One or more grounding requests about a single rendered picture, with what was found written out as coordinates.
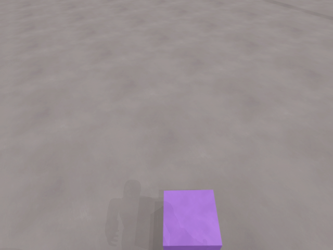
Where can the carton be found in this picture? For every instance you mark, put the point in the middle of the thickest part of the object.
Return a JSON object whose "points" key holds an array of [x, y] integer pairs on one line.
{"points": [[190, 221]]}

